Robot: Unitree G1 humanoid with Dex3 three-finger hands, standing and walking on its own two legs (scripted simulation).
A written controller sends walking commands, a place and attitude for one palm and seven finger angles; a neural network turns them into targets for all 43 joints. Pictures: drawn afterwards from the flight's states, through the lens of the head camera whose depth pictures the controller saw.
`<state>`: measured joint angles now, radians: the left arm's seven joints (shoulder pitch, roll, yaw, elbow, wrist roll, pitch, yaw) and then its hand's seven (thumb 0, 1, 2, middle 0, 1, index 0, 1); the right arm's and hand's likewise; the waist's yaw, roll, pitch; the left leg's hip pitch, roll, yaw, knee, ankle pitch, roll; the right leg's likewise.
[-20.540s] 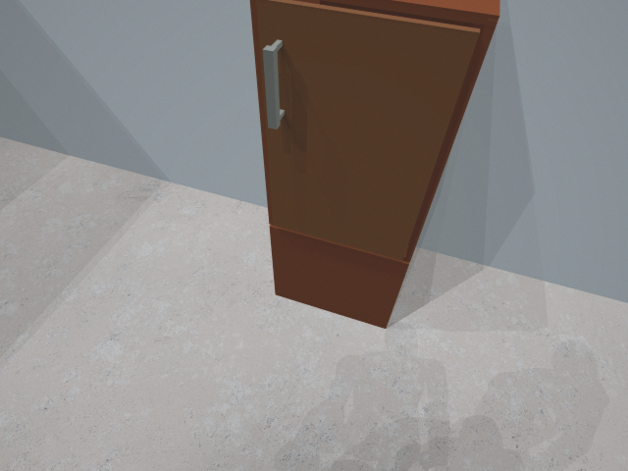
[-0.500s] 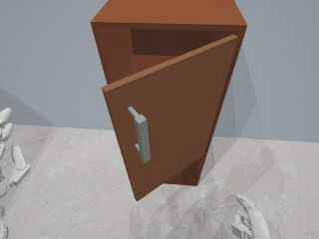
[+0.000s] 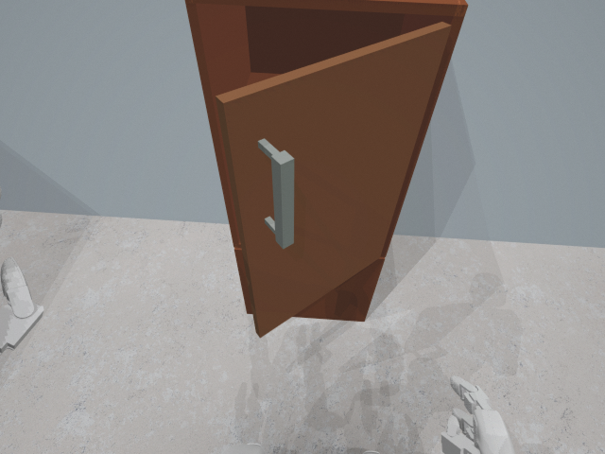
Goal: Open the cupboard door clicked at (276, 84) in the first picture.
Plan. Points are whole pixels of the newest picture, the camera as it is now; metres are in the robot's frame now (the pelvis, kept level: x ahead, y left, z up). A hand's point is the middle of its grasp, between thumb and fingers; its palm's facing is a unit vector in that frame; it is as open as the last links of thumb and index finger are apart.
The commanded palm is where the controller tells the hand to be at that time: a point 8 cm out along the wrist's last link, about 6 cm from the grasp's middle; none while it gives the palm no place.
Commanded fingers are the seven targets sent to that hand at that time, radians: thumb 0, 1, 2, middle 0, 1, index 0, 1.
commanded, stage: step back with the hand held close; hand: left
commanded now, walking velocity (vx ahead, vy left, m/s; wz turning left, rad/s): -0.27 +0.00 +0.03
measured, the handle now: (275, 196) +0.41 +0.08 +0.12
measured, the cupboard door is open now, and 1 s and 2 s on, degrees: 41 41 41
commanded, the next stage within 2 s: stop stepping back and stand still in 0.34 s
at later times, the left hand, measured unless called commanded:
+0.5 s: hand (49, 406) +0.12 +0.21 +0.17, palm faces +0.34 -0.79 -0.50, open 7.4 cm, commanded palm +0.05 +0.26 +0.20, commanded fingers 0.00 0.90 0.90 -0.20 -0.30 -0.20 -0.30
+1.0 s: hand out of the picture +0.02 +0.21 +0.17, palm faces +0.43 -0.78 -0.45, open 7.4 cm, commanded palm -0.02 +0.24 +0.20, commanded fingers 0.00 0.90 0.90 -0.20 -0.30 -0.20 -0.30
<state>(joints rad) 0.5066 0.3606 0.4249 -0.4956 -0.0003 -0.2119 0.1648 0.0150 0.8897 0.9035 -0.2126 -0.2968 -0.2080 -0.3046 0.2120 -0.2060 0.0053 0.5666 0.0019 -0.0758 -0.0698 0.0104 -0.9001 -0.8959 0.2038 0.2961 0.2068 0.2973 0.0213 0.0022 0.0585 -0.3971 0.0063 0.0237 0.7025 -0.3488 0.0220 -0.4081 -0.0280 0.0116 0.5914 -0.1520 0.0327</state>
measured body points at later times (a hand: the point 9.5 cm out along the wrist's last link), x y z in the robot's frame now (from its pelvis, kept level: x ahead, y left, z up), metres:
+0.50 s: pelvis -0.10 -0.04 +0.02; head -0.05 -0.03 +0.47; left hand +0.10 +0.25 +0.20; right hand +0.08 -0.26 -0.07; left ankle -0.04 +0.07 -0.68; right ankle -0.18 -0.12 -0.71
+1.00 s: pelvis -0.17 -0.05 +0.02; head -0.18 -0.05 +0.47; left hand -0.01 +0.25 +0.20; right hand -0.04 -0.29 -0.08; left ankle -0.16 +0.06 -0.70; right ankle -0.18 -0.11 -0.72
